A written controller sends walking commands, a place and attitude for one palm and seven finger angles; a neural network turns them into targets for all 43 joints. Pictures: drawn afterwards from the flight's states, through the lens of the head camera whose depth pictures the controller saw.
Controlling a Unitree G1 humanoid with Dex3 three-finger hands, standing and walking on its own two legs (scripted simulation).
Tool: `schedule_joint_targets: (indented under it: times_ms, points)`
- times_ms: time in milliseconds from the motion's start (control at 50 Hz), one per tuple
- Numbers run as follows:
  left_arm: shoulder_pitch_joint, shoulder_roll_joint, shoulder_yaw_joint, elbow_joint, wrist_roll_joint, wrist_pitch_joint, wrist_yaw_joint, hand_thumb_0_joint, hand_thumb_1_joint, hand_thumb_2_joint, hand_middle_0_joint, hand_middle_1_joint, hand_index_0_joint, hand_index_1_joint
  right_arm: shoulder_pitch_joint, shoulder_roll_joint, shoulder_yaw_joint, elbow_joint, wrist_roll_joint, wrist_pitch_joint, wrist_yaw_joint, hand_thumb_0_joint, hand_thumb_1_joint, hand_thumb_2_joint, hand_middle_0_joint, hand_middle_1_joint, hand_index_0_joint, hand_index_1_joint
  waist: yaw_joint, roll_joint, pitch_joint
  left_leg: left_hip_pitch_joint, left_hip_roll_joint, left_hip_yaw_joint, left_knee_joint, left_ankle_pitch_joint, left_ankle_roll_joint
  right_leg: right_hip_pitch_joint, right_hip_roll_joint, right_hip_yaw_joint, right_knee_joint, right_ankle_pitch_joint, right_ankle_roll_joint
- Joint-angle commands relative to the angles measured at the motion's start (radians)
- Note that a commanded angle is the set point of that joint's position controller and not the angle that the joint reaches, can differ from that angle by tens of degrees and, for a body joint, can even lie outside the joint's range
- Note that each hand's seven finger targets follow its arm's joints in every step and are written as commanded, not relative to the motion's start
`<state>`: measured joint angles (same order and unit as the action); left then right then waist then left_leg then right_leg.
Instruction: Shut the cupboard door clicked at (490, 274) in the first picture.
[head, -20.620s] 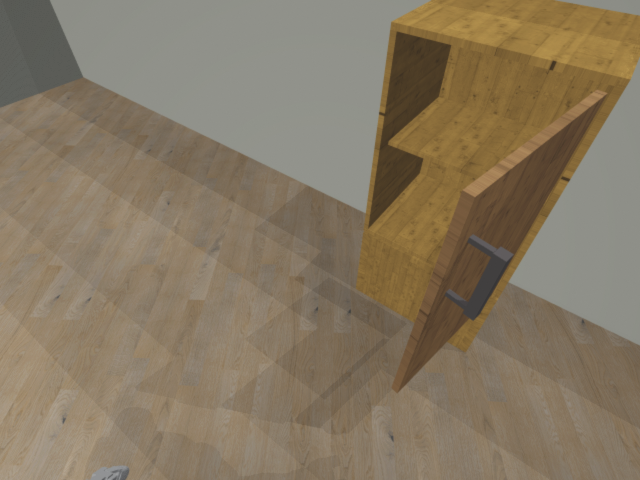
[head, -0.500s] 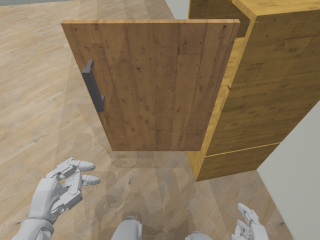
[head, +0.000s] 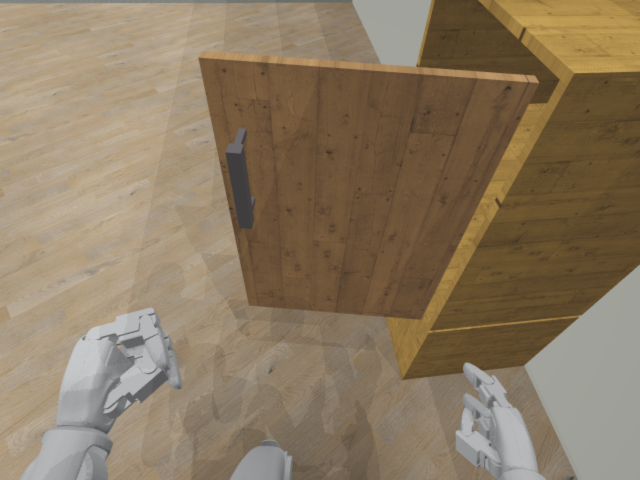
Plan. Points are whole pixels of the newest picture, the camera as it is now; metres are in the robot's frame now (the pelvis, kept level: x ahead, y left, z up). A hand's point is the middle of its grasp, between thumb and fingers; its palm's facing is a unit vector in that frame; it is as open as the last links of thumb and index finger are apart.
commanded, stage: raise the hand and make a fist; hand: left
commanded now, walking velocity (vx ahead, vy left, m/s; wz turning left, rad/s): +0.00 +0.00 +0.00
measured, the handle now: (244, 180) +0.50 +0.17 +0.08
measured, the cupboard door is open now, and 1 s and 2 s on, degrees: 79 79 79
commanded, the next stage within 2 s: bring the fist close to the handle in 0.64 s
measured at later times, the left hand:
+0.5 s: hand (197, 365) +0.22 +0.16 +0.07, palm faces -0.03 -1.00 -0.02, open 3.1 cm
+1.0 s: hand (214, 322) +0.27 +0.15 +0.08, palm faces -0.02 -1.00 -0.03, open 3.1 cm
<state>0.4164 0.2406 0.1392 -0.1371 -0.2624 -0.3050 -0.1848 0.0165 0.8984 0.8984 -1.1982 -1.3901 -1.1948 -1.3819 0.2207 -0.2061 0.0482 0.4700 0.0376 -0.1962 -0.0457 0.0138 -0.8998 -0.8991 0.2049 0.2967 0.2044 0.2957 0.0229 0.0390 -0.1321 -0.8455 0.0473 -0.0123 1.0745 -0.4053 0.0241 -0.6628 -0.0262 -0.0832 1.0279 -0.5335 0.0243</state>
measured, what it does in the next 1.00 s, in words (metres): stands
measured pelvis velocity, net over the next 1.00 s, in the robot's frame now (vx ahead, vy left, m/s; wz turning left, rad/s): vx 0.01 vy -0.03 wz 0.00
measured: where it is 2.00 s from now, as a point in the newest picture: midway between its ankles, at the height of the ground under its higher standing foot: outside the picture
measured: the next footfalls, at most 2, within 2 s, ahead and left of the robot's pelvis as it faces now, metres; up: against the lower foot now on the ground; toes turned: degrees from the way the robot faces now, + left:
none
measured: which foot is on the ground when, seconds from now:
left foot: down 0.00-1.00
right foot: down 0.00-1.00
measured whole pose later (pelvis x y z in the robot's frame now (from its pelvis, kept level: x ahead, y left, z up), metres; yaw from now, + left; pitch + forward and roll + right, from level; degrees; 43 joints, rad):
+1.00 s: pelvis +0.01 -0.03 +0.00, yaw +0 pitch +10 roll -2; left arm 0.19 0.24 0.14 0.05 -0.29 -0.31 -0.24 0.02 0.90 0.90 -1.30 -1.50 -1.30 -1.50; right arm 0.24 -0.25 0.03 0.55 0.05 -0.20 -0.05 0.01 -0.90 -0.90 0.20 0.30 0.20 0.30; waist 0.01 0.05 -0.11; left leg -0.81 0.06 -0.02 1.04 -0.40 -0.02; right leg -0.65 -0.01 -0.08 1.04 -0.55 -0.01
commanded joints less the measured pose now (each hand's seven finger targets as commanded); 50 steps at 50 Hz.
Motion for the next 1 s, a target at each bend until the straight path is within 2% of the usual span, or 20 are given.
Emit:
schedule_joint_targets:
  times_ms: [0,40,60,120,160,180,260,280,340,460,520,580,680,700,760,780,840,940,960,980]
  points:
    - [-0.110,0.095,0.007,-0.146,0.000,-0.019,-0.056,0.000,0.900,0.900,-1.300,-1.500,-1.300,-1.500,-0.009,-0.163,-0.068,-0.135,0.004,-0.044,-0.020,0.000,-0.900,-0.900,0.200,0.300,0.200,0.300,-0.036,0.046,-0.078,0.244,-0.019,-0.082,-0.248,-0.066,-0.008,-0.079,0.069,-0.001,-0.161,0.091,-0.050]
    - [-0.138,0.131,0.049,-0.195,-0.012,-0.026,-0.059,0.000,0.900,0.900,-1.300,-1.500,-1.300,-1.500,-0.013,-0.159,-0.065,-0.141,0.001,-0.050,-0.022,0.000,-0.900,-0.900,0.200,0.300,0.200,0.300,-0.020,0.078,-0.133,0.282,-0.023,-0.080,-0.251,-0.029,-0.008,-0.048,0.068,0.002,-0.164,0.114,-0.054]
    - [-0.144,0.176,0.093,-0.212,-0.015,-0.031,-0.048,0.000,0.900,0.900,-1.300,-1.500,-1.300,-1.500,-0.014,-0.160,-0.064,-0.135,-0.001,-0.050,-0.023,0.000,-0.900,-0.900,0.200,0.300,0.200,0.300,-0.010,0.085,-0.147,0.285,-0.023,-0.079,-0.250,-0.014,-0.009,-0.027,0.071,0.006,-0.163,0.123,-0.057]
    - [-0.145,0.154,0.105,-0.259,-0.035,-0.059,-0.025,0.000,0.900,0.900,-1.300,-1.500,-1.300,-1.500,-0.023,-0.144,-0.057,-0.135,-0.001,-0.057,-0.020,0.000,-0.900,-0.900,0.200,0.300,0.200,0.300,0.000,0.107,-0.179,0.326,-0.024,-0.075,-0.259,0.029,-0.012,-0.004,0.071,0.002,-0.168,0.148,-0.059]
    - [-0.136,0.160,0.121,-0.228,-0.039,-0.065,-0.011,0.000,0.900,0.900,-1.300,-1.500,-1.300,-1.500,-0.024,-0.145,-0.057,-0.120,-0.001,-0.058,-0.019,0.000,-0.900,-0.900,0.200,0.300,0.200,0.300,-0.003,0.074,-0.147,0.307,-0.022,-0.076,-0.260,0.029,-0.012,0.003,0.074,0.001,-0.176,0.147,-0.059]
    - [-0.134,0.134,0.095,-0.223,-0.039,-0.067,-0.013,0.000,0.900,0.900,-1.300,-1.500,-1.300,-1.500,-0.028,-0.145,-0.058,-0.118,0.000,-0.061,-0.017,0.000,-0.900,-0.900,0.200,0.300,0.200,0.300,-0.010,0.092,-0.142,0.309,-0.026,-0.065,-0.254,0.042,-0.011,-0.002,0.070,0.005,-0.181,0.154,-0.057]
    - [-0.098,0.096,0.046,-0.073,-0.038,-0.019,-0.051,0.000,0.900,0.900,-1.300,-1.500,-1.300,-1.500,-0.023,-0.159,-0.062,-0.101,0.008,-0.062,-0.017,0.000,-0.900,-0.900,0.200,0.300,0.200,0.300,-0.027,0.008,-0.048,0.245,-0.029,-0.055,-0.258,-0.011,-0.007,-0.014,0.065,0.018,-0.224,0.099,-0.047]
    - [-0.093,0.083,0.029,-0.062,-0.040,-0.007,-0.066,0.000,0.900,0.900,-1.300,-1.500,-1.300,-1.500,-0.018,-0.162,-0.064,-0.106,0.011,-0.062,-0.017,0.000,-0.900,-0.900,0.200,0.300,0.200,0.300,-0.030,-0.016,-0.043,0.237,-0.032,-0.046,-0.253,-0.003,-0.005,-0.009,0.059,0.025,-0.235,0.094,-0.043]
    - [-0.108,0.118,0.061,-0.065,-0.054,0.005,-0.091,0.000,0.900,0.900,-1.300,-1.500,-1.300,-1.500,-0.019,-0.170,-0.071,-0.111,0.010,-0.065,-0.023,0.000,-0.900,-0.900,0.200,0.300,0.200,0.300,-0.017,-0.041,-0.080,0.231,-0.039,-0.032,-0.235,0.031,-0.002,0.018,0.048,0.052,-0.248,0.092,-0.039]
    - [-0.168,0.192,0.153,-0.187,-0.056,-0.099,-0.030,0.000,0.900,0.900,-1.300,-1.500,-1.300,-1.500,-0.021,-0.151,-0.074,-0.093,-0.002,-0.079,-0.022,0.000,-0.900,-0.900,0.200,0.300,0.200,0.300,0.007,0.003,-0.156,0.253,-0.036,-0.024,-0.198,0.118,-0.002,0.049,0.051,0.067,-0.201,0.172,-0.047]
    - [-0.152,0.131,0.103,-0.160,-0.049,-0.129,-0.023,0.000,0.900,0.900,-1.300,-1.500,-1.300,-1.500,-0.021,-0.143,-0.072,-0.080,0.000,-0.084,-0.013,0.000,-0.900,-0.900,0.200,0.300,0.200,0.300,-0.006,0.049,-0.148,0.255,-0.037,-0.016,-0.188,0.130,-0.004,0.025,0.048,0.063,-0.186,0.204,-0.047]
    - [-0.112,0.100,0.059,-0.081,-0.046,-0.091,-0.053,0.000,0.900,0.900,-1.300,-1.500,-1.300,-1.500,-0.019,-0.152,-0.079,-0.079,0.007,-0.074,-0.011,0.000,-0.900,-0.900,0.200,0.300,0.200,0.300,-0.025,-0.014,-0.099,0.215,-0.038,-0.009,-0.177,0.101,-0.001,0.018,0.039,0.091,-0.220,0.174,-0.033]
    - [-0.115,0.120,0.066,-0.087,-0.060,-0.023,-0.097,0.000,0.900,0.900,-1.300,-1.500,-1.300,-1.500,-0.018,-0.158,-0.081,-0.100,0.012,-0.057,-0.022,0.000,-0.900,-0.900,0.200,0.300,0.200,0.300,-0.020,-0.056,-0.113,0.213,-0.042,-0.006,-0.169,0.124,0.004,0.061,0.026,0.119,-0.241,0.211,-0.021]
    - [-0.136,0.137,0.089,-0.115,-0.064,-0.029,-0.093,0.000,0.900,0.900,-1.300,-1.500,-1.300,-1.500,-0.017,-0.157,-0.082,-0.099,0.011,-0.056,-0.024,0.000,-0.900,-0.900,0.200,0.300,0.200,0.300,-0.016,-0.042,-0.142,0.228,-0.042,-0.006,-0.167,0.144,0.004,0.072,0.027,0.113,-0.230,0.243,-0.021]
    - [-0.262,0.176,0.125,-0.149,-0.059,-0.068,-0.055,0.000,0.900,0.900,-1.300,-1.500,-1.300,-1.500,-0.018,-0.154,-0.074,-0.082,0.003,-0.057,-0.030,0.000,-0.900,-0.900,0.200,0.300,0.200,0.300,-0.024,-0.015,-0.120,0.227,-0.037,-0.012,-0.160,0.151,0.003,0.041,0.040,0.095,-0.206,0.250,-0.031]
    - [-0.279,0.143,0.100,-0.149,-0.055,-0.084,-0.046,0.000,0.900,0.900,-1.300,-1.500,-1.300,-1.500,-0.022,-0.146,-0.070,-0.083,0.003,-0.063,-0.026,0.000,-0.900,-0.900,0.200,0.300,0.200,0.300,-0.028,-0.002,-0.133,0.235,-0.037,-0.013,-0.161,0.145,0.002,0.029,0.040,0.088,-0.197,0.238,-0.034]
    - [-0.320,0.118,0.077,-0.084,-0.045,-0.112,-0.033,0.000,0.900,0.900,-1.300,-1.500,-1.300,-1.500,-0.021,-0.150,-0.071,-0.063,0.003,-0.069,-0.023,0.000,-0.900,-0.900,0.200,0.300,0.200,0.300,-0.040,-0.010,-0.126,0.230,-0.032,-0.016,-0.157,0.122,0.000,-0.013,0.046,0.077,-0.184,0.211,-0.036]
    - [-0.363,0.100,0.025,0.014,-0.031,-0.039,-0.068,0.000,0.900,0.900,-1.300,-1.500,-1.300,-1.500,-0.008,-0.165,-0.073,-0.063,0.012,-0.056,-0.021,0.000,-0.900,-0.900,0.200,0.300,0.200,0.300,-0.044,-0.005,-0.152,0.239,-0.034,-0.010,-0.175,0.116,0.005,0.010,0.039,0.084,-0.209,0.213,-0.031]
    - [-0.371,0.137,0.058,0.049,-0.030,-0.019,-0.070,0.000,0.900,0.900,-1.300,-1.500,-1.300,-1.500,-0.001,-0.171,-0.074,-0.057,0.010,-0.051,-0.023,0.000,-0.900,-0.900,0.200,0.300,0.200,0.300,-0.039,-0.018,-0.153,0.231,-0.034,-0.012,-0.170,0.124,0.006,0.025,0.038,0.095,-0.216,0.220,-0.030]
    - [-0.399,0.132,0.054,0.042,-0.026,-0.007,-0.070,0.000,0.900,0.900,-1.300,-1.500,-1.300,-1.500,-0.008,-0.170,-0.072,-0.062,0.013,-0.046,-0.023,0.000,-0.900,-0.900,0.200,0.300,0.200,0.300,-0.036,-0.004,-0.164,0.244,-0.034,-0.009,-0.182,0.128,0.005,0.029,0.036,0.085,-0.214,0.224,-0.032]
